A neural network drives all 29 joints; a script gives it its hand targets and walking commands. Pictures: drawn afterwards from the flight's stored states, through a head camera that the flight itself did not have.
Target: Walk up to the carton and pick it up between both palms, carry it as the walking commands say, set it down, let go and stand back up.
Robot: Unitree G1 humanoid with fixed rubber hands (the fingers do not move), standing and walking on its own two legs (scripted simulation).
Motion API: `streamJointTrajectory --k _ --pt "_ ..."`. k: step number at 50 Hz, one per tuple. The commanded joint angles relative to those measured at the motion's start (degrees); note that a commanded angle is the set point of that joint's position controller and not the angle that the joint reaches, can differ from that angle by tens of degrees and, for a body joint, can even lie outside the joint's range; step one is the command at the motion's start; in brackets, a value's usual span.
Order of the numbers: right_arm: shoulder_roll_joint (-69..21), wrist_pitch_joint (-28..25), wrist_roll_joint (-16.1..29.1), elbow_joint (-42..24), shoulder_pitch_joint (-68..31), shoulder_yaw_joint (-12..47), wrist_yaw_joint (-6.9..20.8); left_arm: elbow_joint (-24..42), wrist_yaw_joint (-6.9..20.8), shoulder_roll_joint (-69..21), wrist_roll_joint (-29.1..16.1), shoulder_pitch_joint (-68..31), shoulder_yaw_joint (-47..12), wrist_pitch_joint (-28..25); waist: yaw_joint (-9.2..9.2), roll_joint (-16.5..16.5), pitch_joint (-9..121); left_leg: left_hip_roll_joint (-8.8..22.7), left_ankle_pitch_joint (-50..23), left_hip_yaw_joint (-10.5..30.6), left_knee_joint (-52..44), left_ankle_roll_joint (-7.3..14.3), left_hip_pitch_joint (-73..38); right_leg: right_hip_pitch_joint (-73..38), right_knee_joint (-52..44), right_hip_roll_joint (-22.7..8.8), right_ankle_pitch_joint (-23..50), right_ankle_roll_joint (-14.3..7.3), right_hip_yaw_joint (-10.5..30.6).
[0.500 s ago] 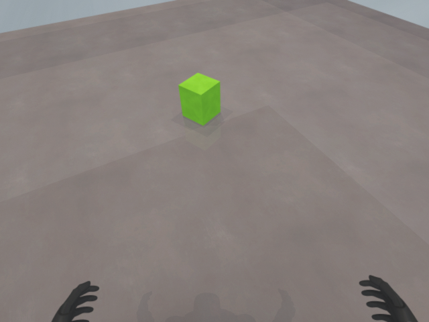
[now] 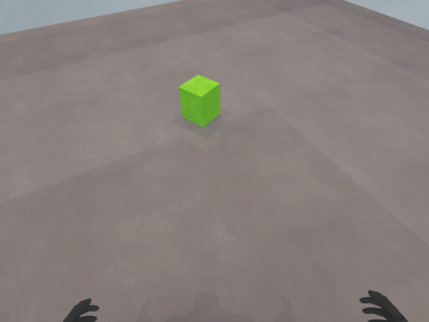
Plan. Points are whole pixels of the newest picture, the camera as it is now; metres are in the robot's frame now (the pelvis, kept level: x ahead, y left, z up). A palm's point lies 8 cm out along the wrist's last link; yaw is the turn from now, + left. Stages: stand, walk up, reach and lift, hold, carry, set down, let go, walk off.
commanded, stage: stand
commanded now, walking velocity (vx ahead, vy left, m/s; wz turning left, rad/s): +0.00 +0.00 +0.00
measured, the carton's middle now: (200, 100) +1.66 +0.12 -0.63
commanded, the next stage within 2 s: walk up in 0.30 s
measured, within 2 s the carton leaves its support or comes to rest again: neither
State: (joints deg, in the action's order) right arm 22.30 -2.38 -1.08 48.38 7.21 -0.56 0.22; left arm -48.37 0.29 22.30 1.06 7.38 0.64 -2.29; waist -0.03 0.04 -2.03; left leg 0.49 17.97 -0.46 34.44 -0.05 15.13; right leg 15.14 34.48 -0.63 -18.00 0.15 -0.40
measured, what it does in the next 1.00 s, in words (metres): walks ahead: left foot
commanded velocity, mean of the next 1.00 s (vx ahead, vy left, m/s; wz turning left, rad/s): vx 0.27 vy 0.01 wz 0.01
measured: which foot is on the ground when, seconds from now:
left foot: down 0.00-0.64, up 0.66-0.98, down 1.00-1.00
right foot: down 0.00-1.00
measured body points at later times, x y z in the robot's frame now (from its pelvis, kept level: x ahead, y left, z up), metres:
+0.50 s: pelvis +0.00 +0.00 +0.02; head +0.00 +0.00 +0.47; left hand +0.12 +0.31 -0.09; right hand +0.12 -0.31 -0.09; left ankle +0.01 +0.12 -0.73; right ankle +0.00 -0.12 -0.72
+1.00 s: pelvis +0.14 +0.03 +0.00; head +0.18 +0.03 +0.45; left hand +0.00 +0.26 -0.13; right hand +0.35 -0.19 -0.12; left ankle +0.23 +0.15 -0.72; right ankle +0.00 -0.13 -0.73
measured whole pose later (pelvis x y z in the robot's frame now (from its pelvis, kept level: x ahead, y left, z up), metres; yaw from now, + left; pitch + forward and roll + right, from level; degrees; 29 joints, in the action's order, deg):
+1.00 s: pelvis +0.14 +0.03 +0.00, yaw +1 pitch +1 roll +1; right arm 13.4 -1.6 -1.5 49.9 0.7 -1.5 3.4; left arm -61.3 0.5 12.4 1.4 31.2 1.6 -4.0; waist -6.6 0.1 -3.8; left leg 3.4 11.2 -7.7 30.4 -0.5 23.9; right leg -2.4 21.3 -6.9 -23.6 4.2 -5.3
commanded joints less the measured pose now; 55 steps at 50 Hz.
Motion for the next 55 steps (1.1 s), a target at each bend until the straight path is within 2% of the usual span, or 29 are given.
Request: streamJointTrajectory --k 1,24,25,26,27,28,29,30,31,32,33,34,35,37,38,39,40,42,43,45,47,48,49,50,51,52,53,54,55 --pt "9.5 -0.6 0.1 -2.0 -2.9 -2.0 -0.2 2.0 -0.2 9.5 -0.1 -2.8 2.0 -0.6 0.02 -0.1 4.0 5.0 -9.3 5.5 -7.6 3.1 -1.7 -1.8 -7.5 -5.0 9.7 -3.2 5.5" --pt "9.9 0.1 0.2 7.2 -4.8 -1.4 -0.2 -7.0 -0.3 10.0 -0.3 -4.9 1.2 0.0 0.03 0.0 3.0 6.1 -11.0 5.5 -15.8 1.9 -6.4 -6.4 -15.8 -6.2 10.9 -2.0 5.4" --pt "10.2 5.3 -1.3 9.2 15.3 -4.9 -3.6 -1.4 3.1 3.6 1.2 -9.1 2.8 5.1 5.48 1.1 1.3 19.5 31.9 26.9 -22.9 6.0 -11.5 11.7 3.6 -0.6 -20.5 0.1 -3.4" --pt "9.1 4.3 -0.5 7.7 5.3 -3.9 -0.4 -0.2 2.6 1.1 0.0 -8.8 2.1 4.0 3.21 -16.6 -1.9 18.9 32.4 22.0 -28.3 8.6 -5.5 12.9 9.9 -2.5 -10.8 -0.2 -3.4" --pt "8.0 3.8 -0.8 4.5 -0.4 -3.7 0.5 -1.1 2.9 1.5 0.3 -4.2 2.5 3.7 -0.08 -16.2 -2.2 16.8 27.9 18.7 -29.2 8.1 2.8 7.3 13.5 -3.2 -8.0 0.1 -3.2" --pt "6.9 3.5 -1.1 3.7 -3.9 -3.4 1.0 -2.4 2.7 1.4 0.1 0.7 2.9 3.0 -3.34 -14.1 -2.2 13.5 24.6 12.6 -27.6 7.2 8.2 0.1 9.4 -3.1 -9.2 -0.1 -4.2" --pt "6.9 3.0 -1.0 3.1 -4.0 -3.3 1.2 -3.7 2.2 0.9 0.0 6.2 2.8 1.9 -5.67 -9.9 -0.9 10.7 23.2 8.7 -24.5 6.9 8.6 -6.9 2.6 -1.4 -6.9 -0.1 -6.5" --pt "7.1 2.6 -0.6 3.5 -4.2 -3.7 1.0 -5.7 2.0 0.6 0.3 11.3 2.7 1.0 -6.97 -6.2 0.1 8.7 23.2 5.2 -19.8 6.4 10.4 -13.5 -3.7 1.0 -4.1 0.8 -9.9" --pt "5.7 2.3 -0.5 3.1 -3.8 -3.5 1.0 -7.9 1.4 1.0 0.5 16.6 2.8 0.6 -8.39 -2.1 0.9 6.1 21.0 2.5 -11.6 5.6 14.6 -21.5 -8.4 0.2 -3.7 0.3 -8.9" --pt "2.5 1.9 -0.6 1.4 -5.1 -3.1 1.0 -9.8 0.7 3.2 1.2 22.9 3.4 0.4 -10.25 5.3 1.2 3.2 16.7 -1.1 2.2 4.2 23.0 -28.4 -14.5 -7.9 -9.5 -1.5 2.5" --pt "-1.2 1.3 -1.6 -1.8 -8.4 -2.1 1.1 -10.7 -0.2 5.5 2.1 28.5 3.6 -0.2 -11.66 11.3 -1.0 0.3 12.4 -1.8 19.6 1.8 32.5 -28.7 -21.7 -20.5 -16.3 -3.6 23.0" --pt "-1.8 1.4 -2.4 -3.4 -8.9 -2.1 1.4 -8.7 -0.4 9.3 1.5 23.4 4.1 -0.5 -9.13 11.9 -2.9 3.7 8.9 1.3 26.8 1.7 37.8 -20.2 -30.7 -27.9 -33.6 -8.3 35.4" --pt "-0.2 1.2 -2.5 -3.2 -9.0 -2.5 2.0 -7.1 -0.3 8.9 1.4 18.5 4.2 -0.7 -6.51 9.7 -5.8 6.3 3.8 3.4 30.0 1.2 37.6 -14.9 -32.5 -27.5 -37.2 -10.2 36.5" --pt "0.0 1.2 -2.1 -1.1 -4.6 -3.0 3.2 -5.7 -0.1 3.7 1.1 13.6 3.4 -2.1 -2.37 3.5 -8.8 8.2 -5.3 3.6 30.5 -1.2 31.2 -9.7 -30.6 -21.1 -17.8 -7.9 22.5" --pt "-0.1 1.6 -2.1 0.0 -2.4 -3.2 3.6 -5.9 -0.3 2.6 0.8 14.6 3.2 -2.8 -1.86 1.7 -8.1 8.0 -8.5 3.1 30.4 -2.2 28.0 -9.1 -29.5 -19.9 -8.0 -6.8 17.3" --pt "-0.4 2.0 -1.9 0.0 -1.8 -3.2 3.9 -6.6 -0.4 2.0 0.6 16.4 3.1 -3.2 -1.81 1.7 -7.3 7.4 -9.6 2.1 29.5 -2.8 26.9 -9.8 -28.2 -19.3 2.3 -5.9 13.1" --pt "-1.5 2.2 -1.5 -0.3 -2.0 -2.9 4.0 -7.0 -0.3 1.0 0.5 17.5 2.8 -3.4 -1.77 4.4 -6.1 6.8 -9.8 0.8 27.2 -2.9 25.3 -10.6 -27.2 -17.7 8.6 -5.4 8.9" --pt "-4.5 1.9 -0.3 -1.8 -6.2 -1.9 4.1 -8.1 0.5 -1.3 0.7 18.5 2.3 -3.3 -2.37 10.3 -6.0 5.0 -10.3 -2.5 15.4 -2.4 17.7 -7.8 -27.5 -12.7 8.0 -4.8 1.5" --pt "-5.3 1.7 0.1 -2.5 -8.7 -1.5 4.1 -8.8 0.7 -1.7 0.8 19.5 2.3 -3.0 -3.19 12.1 -6.6 4.1 -10.5 -4.3 9.5 -2.2 13.3 -6.0 -28.0 -11.4 6.8 -4.7 -0.8" --pt "-5.6 1.5 0.3 -2.3 -10.8 -1.6 3.9 -9.8 0.6 -0.3 0.9 22.4 2.8 -2.6 -4.94 11.9 -7.3 2.8 -8.6 -7.1 3.5 -1.7 11.2 -8.0 -26.7 -13.0 10.5 -5.4 -0.7" --pt "-5.7 0.9 0.1 -2.3 -11.2 -1.6 3.4 -10.9 0.2 0.7 0.6 23.7 2.9 -2.3 -4.94 11.8 -6.4 2.0 -5.9 -8.5 -1.0 -0.9 9.3 -10.1 -23.8 -14.9 17.1 -5.7 0.3" --pt "-5.2 0.5 -0.1 -1.6 -8.8 -1.9 3.1 -11.2 -0.1 1.1 0.4 23.4 3.0 -2.3 -3.52 11.3 -4.6 1.3 -5.6 -8.9 -3.1 -0.5 5.0 -10.0 -20.1 -15.3 22.4 -5.4 0.4" --pt "-4.4 0.0 -0.5 0.4 -2.7 -2.5 2.7 -11.2 -0.2 1.4 -0.1 22.3 2.9 -2.1 -0.41 8.7 -1.2 0.2 -7.5 -10.1 -7.0 0.0 -3.3 -8.4 -12.2 -14.2 26.6 -4.7 -1.5" --pt "-2.0 -0.6 -1.0 4.2 6.8 -3.5 2.0 -10.9 -0.3 0.2 -0.2 22.3 2.5 -2.1 2.92 4.0 4.6 -0.1 -6.5 -10.3 -7.7 0.8 -15.9 -4.0 0.2 -10.2 26.3 -3.9 -4.3" --pt "2.8 -1.1 -2.0 6.7 16.3 -5.2 1.3 -10.0 -0.4 -2.3 -0.4 22.0 1.7 -2.3 7.25 -4.2 10.9 12.3 3.6 5.6 -10.5 3.6 -29.3 9.8 18.0 -5.9 10.5 -2.5 -5.8" --pt "10.5 -1.3 -1.7 7.4 24.0 -7.0 0.5 -8.4 -0.6 -5.1 -0.1 22.1 1.8 -2.2 9.87 -13.9 16.6 31.3 8.4 33.9 -19.8 7.5 -36.2 23.8 33.4 -0.3 -13.8 -1.5 -2.1" --pt "9.4 -1.2 -0.5 7.4 21.3 -6.4 0.5 -7.9 -0.4 -2.5 0.7 19.7 2.9 -1.7 7.4 -7.2 15.5 31.8 8.7 34.9 -21.4 8.5 -29.7 23.0 39.7 -5.0 -10.7 -1.7 4.8" --pt "5.3 -1.3 -0.4 6.7 15.4 -5.4 0.6 -7.5 0.1 -3.0 0.5 17.2 2.7 -1.6 4.63 -5.2 8.3 27.3 6.6 28.3 -21.8 7.9 -21.6 23.0 38.4 -7.1 -4.7 -1.9 4.8" --pt "0.4 -1.7 -0.7 5.9 10.4 -4.3 0.8 -7.7 0.4 -5.0 0.0 16.2 2.1 -1.5 1.89 -4.6 1.7 22.6 0.4 20.4 -22.2 7.2 -14.6 22.3 36.4 -8.7 0.0 -1.5 3.8"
